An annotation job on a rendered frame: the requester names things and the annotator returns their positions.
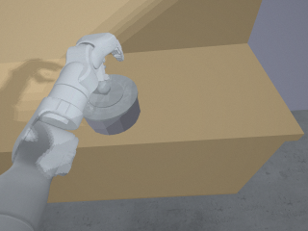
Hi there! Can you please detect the table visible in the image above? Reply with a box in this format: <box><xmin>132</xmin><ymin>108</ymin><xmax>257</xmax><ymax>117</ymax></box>
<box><xmin>0</xmin><ymin>0</ymin><xmax>304</xmax><ymax>203</ymax></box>

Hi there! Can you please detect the lid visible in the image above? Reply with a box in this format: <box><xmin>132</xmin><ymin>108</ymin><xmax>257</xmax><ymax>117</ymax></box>
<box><xmin>82</xmin><ymin>74</ymin><xmax>139</xmax><ymax>122</ymax></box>

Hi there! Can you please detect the pot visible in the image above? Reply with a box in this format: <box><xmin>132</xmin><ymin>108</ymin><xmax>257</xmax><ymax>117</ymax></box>
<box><xmin>85</xmin><ymin>98</ymin><xmax>141</xmax><ymax>136</ymax></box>

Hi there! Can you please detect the knob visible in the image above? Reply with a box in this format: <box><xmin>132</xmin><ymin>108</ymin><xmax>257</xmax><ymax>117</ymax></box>
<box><xmin>96</xmin><ymin>80</ymin><xmax>111</xmax><ymax>95</ymax></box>

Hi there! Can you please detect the robot left upper arm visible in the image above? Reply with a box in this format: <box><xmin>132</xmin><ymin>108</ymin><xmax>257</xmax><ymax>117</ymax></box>
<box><xmin>0</xmin><ymin>120</ymin><xmax>79</xmax><ymax>231</ymax></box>

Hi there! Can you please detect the robot left hand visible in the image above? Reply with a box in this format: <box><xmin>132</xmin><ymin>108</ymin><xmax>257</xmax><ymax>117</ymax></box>
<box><xmin>76</xmin><ymin>32</ymin><xmax>124</xmax><ymax>82</ymax></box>

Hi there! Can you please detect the left robot forearm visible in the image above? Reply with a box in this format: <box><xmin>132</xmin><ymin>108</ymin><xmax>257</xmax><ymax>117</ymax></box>
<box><xmin>12</xmin><ymin>39</ymin><xmax>104</xmax><ymax>163</ymax></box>

